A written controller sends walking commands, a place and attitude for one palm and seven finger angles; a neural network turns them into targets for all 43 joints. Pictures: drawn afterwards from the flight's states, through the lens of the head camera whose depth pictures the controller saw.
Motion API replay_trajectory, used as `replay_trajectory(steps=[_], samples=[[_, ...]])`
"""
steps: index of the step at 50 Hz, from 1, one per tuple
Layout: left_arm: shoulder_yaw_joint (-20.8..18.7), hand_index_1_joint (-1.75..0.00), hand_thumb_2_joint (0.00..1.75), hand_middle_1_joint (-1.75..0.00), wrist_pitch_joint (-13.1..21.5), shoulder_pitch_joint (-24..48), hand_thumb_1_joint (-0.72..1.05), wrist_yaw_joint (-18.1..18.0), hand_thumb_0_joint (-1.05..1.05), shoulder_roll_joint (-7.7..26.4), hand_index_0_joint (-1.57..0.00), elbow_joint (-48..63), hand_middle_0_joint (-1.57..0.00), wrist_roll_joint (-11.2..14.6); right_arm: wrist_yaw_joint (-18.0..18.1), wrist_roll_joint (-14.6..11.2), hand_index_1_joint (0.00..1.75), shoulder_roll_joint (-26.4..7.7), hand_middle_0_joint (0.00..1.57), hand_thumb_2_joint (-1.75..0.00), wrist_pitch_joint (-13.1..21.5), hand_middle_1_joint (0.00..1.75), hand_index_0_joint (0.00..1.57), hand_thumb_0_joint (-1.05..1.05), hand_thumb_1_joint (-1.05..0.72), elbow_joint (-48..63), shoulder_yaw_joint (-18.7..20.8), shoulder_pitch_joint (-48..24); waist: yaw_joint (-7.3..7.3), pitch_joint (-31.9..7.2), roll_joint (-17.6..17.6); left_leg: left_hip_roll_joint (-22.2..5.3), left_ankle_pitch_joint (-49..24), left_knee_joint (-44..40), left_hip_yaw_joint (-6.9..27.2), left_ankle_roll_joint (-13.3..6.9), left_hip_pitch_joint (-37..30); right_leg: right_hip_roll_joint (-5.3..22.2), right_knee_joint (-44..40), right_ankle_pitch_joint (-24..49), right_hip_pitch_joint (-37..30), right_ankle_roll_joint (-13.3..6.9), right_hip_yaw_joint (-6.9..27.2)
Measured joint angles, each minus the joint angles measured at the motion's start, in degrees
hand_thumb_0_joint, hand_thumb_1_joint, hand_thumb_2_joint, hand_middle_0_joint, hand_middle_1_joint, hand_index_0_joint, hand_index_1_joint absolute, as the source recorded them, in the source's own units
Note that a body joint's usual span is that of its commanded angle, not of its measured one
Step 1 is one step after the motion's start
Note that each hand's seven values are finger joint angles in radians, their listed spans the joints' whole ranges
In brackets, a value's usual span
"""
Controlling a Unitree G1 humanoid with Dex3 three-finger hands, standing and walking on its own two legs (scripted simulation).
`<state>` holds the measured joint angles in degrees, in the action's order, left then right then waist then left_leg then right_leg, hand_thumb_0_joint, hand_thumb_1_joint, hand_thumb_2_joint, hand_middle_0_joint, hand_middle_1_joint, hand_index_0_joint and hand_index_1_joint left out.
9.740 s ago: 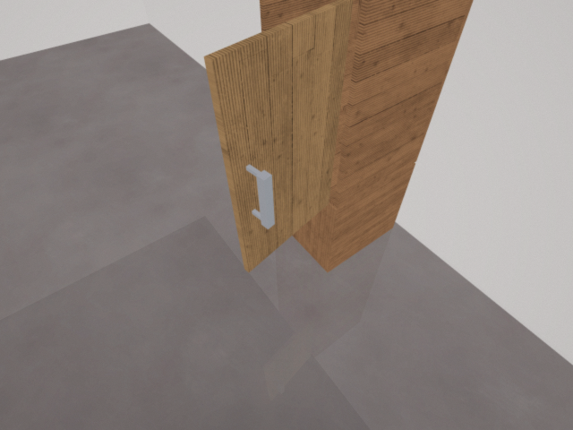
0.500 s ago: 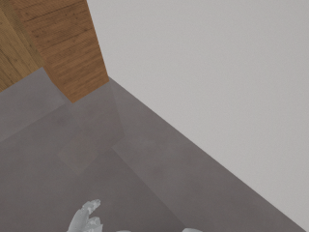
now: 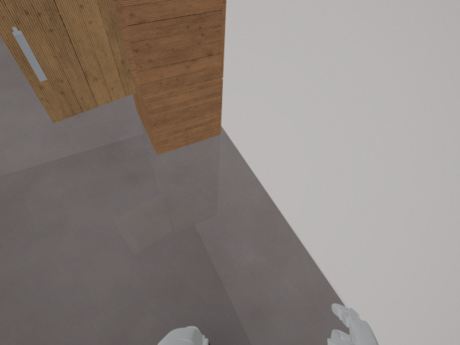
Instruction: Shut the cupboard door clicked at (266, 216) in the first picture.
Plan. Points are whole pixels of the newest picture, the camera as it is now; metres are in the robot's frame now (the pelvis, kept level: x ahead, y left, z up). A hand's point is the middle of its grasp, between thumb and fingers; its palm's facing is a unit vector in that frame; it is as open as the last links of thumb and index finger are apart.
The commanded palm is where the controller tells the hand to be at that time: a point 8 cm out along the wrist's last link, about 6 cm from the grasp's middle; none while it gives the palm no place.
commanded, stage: walk to a spot facing it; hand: left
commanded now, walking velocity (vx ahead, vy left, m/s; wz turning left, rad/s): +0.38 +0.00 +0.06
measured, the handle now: (29, 54) +0.83 +0.74 -0.04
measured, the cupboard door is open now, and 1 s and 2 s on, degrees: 100 100 100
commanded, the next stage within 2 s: turn to face it in 0.66 s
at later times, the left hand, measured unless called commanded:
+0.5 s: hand (190, 224) +0.37 +0.14 -0.13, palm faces -0.01 -0.97 -0.22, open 7.3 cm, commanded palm none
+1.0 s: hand (163, 237) +0.35 +0.20 -0.18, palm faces +0.35 -0.92 -0.20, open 7.3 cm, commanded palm none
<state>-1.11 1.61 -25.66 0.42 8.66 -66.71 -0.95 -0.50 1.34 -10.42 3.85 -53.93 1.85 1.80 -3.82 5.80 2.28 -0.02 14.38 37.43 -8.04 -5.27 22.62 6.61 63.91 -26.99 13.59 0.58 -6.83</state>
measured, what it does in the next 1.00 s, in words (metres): walks ahead, turning left: right foot, then left foot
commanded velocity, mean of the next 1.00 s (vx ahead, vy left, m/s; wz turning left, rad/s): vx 0.23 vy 0.00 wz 0.36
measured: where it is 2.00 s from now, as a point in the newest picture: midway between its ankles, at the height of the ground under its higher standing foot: (246, 277)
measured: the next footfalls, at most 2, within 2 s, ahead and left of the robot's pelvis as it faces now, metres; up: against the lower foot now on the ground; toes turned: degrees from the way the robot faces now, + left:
right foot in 0.44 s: +0.31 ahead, -0.16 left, +0.00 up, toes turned -5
left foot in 0.86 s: +0.51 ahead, +0.09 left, +0.00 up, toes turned +20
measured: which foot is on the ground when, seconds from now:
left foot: down 0.00-0.44, up 0.46-0.84, down 0.86-1.00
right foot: up 0.00-0.42, down 0.44-0.86, up 0.88-1.00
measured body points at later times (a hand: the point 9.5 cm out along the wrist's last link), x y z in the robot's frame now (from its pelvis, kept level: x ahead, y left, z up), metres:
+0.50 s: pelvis +0.22 -0.05 +0.01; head +0.26 -0.06 +0.45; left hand +0.37 +0.19 -0.12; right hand +0.12 -0.27 -0.14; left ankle +0.09 +0.07 -0.66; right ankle +0.27 -0.15 -0.72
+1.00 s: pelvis +0.40 +0.01 +0.00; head +0.43 +0.05 +0.45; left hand +0.33 +0.25 -0.16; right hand +0.62 -0.21 -0.11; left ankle +0.47 +0.08 -0.72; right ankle +0.37 -0.16 -0.62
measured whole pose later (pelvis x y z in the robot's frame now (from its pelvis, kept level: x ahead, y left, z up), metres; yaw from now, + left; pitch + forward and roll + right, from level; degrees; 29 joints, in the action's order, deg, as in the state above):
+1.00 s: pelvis +0.40 +0.01 +0.00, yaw +17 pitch +0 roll -2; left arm -3.7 -0.7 -15.0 -0.3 12.9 -58.6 -1.2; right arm 0.2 1.1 -15.0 1.4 -52.0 2.2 4.3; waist -2.3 5.7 1.8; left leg 1.6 11.7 36.3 -5.7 -6.1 24.8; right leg 5.7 72.6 -24.9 25.5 3.4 -2.5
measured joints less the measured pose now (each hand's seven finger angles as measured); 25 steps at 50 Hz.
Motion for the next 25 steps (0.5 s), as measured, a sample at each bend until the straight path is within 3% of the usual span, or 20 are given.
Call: replay_trajectory(steps=[3, 9, 14, 19, 21, 22, 25], samples=[[-0.83, -0.3, 0.9, -0.3, -0.22, 4.41, 0.92, 0.13, 0.01, 0.31, -0.2, 2.23, -0.2, -0.57, 0.89, -0.19, 0.3, 1.08, 0.2, -0.9, 0.05, 0.3, 0.2, 0.0, -0.91, -1.8, -0.35, 3.88, 0.12, -0.11, 0.11, 0.89, -0.18, -4.82, 0.58, 0.74, -4.6, 0.49, 6.31, 4.94, 9.75, 0.11, 3.05], [-2.08, -0.3, 0.9, -0.3, -0.54, 12.15, 0.93, 0.06, 0.02, 1.16, -0.2, 6.94, -0.2, -1.19, 1.8, -0.6, 0.3, -0.08, 0.2, -0.9, 0.34, 0.3, 0.2, -0.02, -0.96, -5.2, 1.06, 11.8, 2.1, -2.04, -0.11, 1.91, -1.0, -14.79, 1.29, 0.61, -13.63, 1.99, -4.34, 13.81, 19.08, 0.98, 4.75], [-2.51, -0.3, 0.9, -0.3, -1.02, 17.57, 0.94, 0.86, 0.02, 3.85, -0.2, 8.98, -0.2, -0.8, 1.56, -0.22, 0.3, -0.35, 0.2, -0.9, 0.1, 0.3, 0.2, -0.01, -0.94, -7.7, 0.51, 17.92, 4.26, -2.74, -0.26, 1.76, 0.49, -19.23, 1.62, 1.9, -19.37, 1.27, -15.28, 18.57, 19.22, 0.81, 3.95], [-2.22, -0.3, 0.9, -0.3, -0.77, 21.72, 0.93, 1.31, 0.01, 4.95, -0.2, 11.01, -0.2, -0.62, 1.34, 0.33, 0.3, 0.2, 0.2, -0.9, -0.33, 0.3, 0.2, 0.0, -0.92, -10.09, 0.07, 22.43, 6.65, -2.35, -1.11, 0.7, 5.0, -18.56, 1.82, 4.02, -22.82, -1.1, -25.47, 16.67, 14.18, -0.67, 2.31], [-1.92, -0.3, 0.9, -0.3, 0.25, 22.72, 0.93, 1.48, 0.01, 4.99, -0.2, 11.95, -0.2, -0.63, 1.22, 0.21, 0.3, 0.61, 0.2, -0.9, -0.58, 0.3, 0.2, 0.0, -0.92, -11.09, -0.09, 24.24, 7.33, -2.16, -1.56, -0.23, 8.82, -14.01, 2.49, 5.02, -22.52, -2.51, -30.67, 16.68, 9.58, -1.75, 1.33], [-1.9, -0.3, 0.9, -0.3, 1.28, 23.18, 0.92, 1.39, 0.01, 4.79, -0.2, 12.29, -0.2, -0.75, 1.06, -0.12, 0.3, 0.87, 0.2, -0.9, -0.83, 0.3, 0.2, 0.0, -0.91, -11.78, -0.11, 24.72, 7.38, -1.89, -1.74, -0.84, 11.03, -7.8, 2.88, 4.91, -20.35, -2.8, -31.05, 16.37, 8.27, -2.62, 1.08], [-1.3, -0.3, 0.9, -0.3, 3.0, 22.55, 0.92, 0.72, 0.01, 2.87, -0.2, 12.57, -0.2, -0.35, 0.75, -0.73, 0.3, 0.82, 0.2, -0.9, -2.34, 0.3, 0.2, 0.0, -0.91, -12.84, 0.18, 23.03, 7.42, -0.48, -3.24, -1.46, 13.45, 19.52, 6.24, 3.91, -9.49, -3.57, -28.45, 11.43, 5.65, -2.85, -0.83]])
